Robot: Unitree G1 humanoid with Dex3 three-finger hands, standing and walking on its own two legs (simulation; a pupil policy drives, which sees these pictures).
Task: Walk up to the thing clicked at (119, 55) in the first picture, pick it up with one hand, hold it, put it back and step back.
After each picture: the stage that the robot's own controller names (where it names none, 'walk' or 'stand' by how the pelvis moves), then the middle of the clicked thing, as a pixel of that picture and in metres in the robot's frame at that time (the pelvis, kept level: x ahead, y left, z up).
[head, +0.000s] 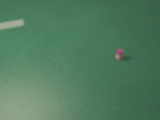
stand; (119, 54) +1.26 -0.37 -0.72
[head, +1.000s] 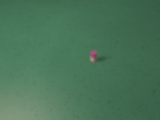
walk; (93, 56) +1.20 +0.02 -0.69
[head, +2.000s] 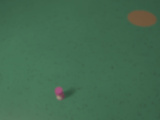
walk; (59, 93) +0.72 +0.29 -0.71
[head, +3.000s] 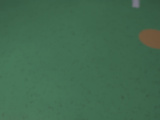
walk; out of the picture +0.45 +0.22 -0.72
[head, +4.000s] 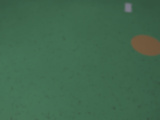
stand; out of the picture +0.35 +0.25 -0.71
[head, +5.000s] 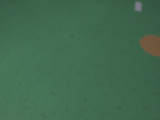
stand; out of the picture +0.36 +0.22 -0.72
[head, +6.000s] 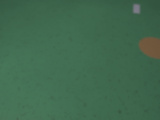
stand; out of the picture +0.33 +0.23 -0.73
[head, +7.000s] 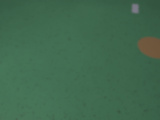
stand; out of the picture +0.33 +0.23 -0.73
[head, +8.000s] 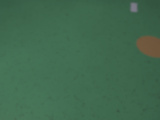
go down; out of the picture +0.32 +0.23 -0.73
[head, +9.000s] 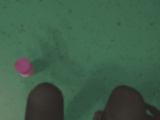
go down; (25, 68) +0.41 +0.26 -0.34
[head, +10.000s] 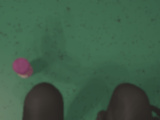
go down; (23, 68) +0.40 +0.26 -0.31
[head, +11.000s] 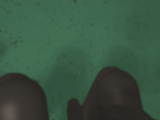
close in; out of the picture +0.40 +0.29 -0.22
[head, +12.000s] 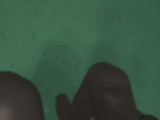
close; out of the picture +0.39 +0.30 -0.22
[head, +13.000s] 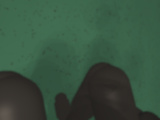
lift; out of the picture +0.38 +0.29 -0.23
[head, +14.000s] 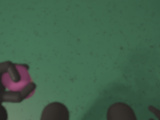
lift; (20, 83) +0.33 +0.21 -0.02
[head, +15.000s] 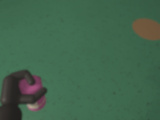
hold; (33, 93) +0.32 +0.18 -0.01
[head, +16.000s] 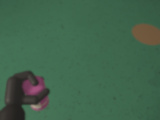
hold; (37, 93) +0.33 +0.18 -0.01
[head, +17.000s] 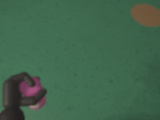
crouch; (34, 93) +0.33 +0.18 -0.06
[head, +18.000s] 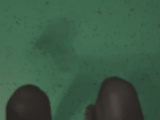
lower; out of the picture +0.46 +0.28 -0.11
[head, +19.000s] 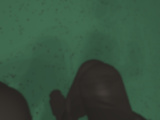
lower; out of the picture +0.42 +0.30 -0.22
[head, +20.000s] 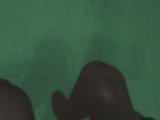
lower; out of the picture +0.41 +0.30 -0.22
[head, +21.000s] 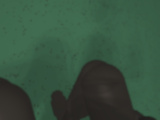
lower; out of the picture +0.41 +0.30 -0.22
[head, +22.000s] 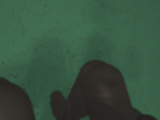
lower; out of the picture +0.41 +0.30 -0.22
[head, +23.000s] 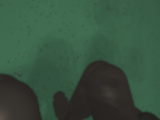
open; out of the picture +0.40 +0.29 -0.23
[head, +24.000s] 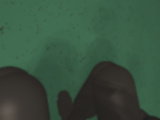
stand; out of the picture +0.40 +0.28 -0.22
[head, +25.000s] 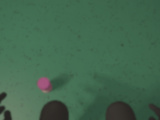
walk; (45, 85) +0.41 +0.22 -0.46
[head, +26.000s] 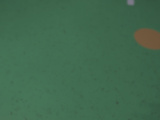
stand; out of the picture +0.35 +0.20 -0.66
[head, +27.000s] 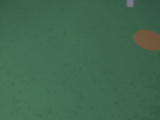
stand; out of the picture +0.37 +0.21 -0.67
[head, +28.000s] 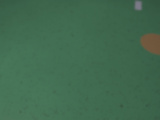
stand; out of the picture +0.37 +0.20 -0.71
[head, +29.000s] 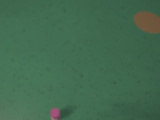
walk; (55, 114) +0.41 +0.15 -0.70
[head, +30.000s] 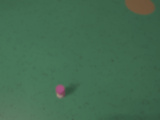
walk; (60, 91) +0.57 +0.18 -0.70
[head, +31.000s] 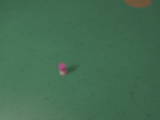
walk; (62, 69) +0.88 +0.27 -0.70
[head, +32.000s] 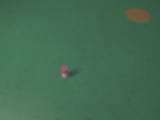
stand; (65, 72) +0.98 +0.22 -0.71
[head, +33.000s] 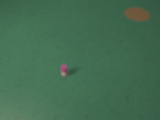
stand; (64, 70) +1.01 +0.22 -0.72
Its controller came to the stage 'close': yes
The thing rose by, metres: 0.71
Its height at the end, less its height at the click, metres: +0.00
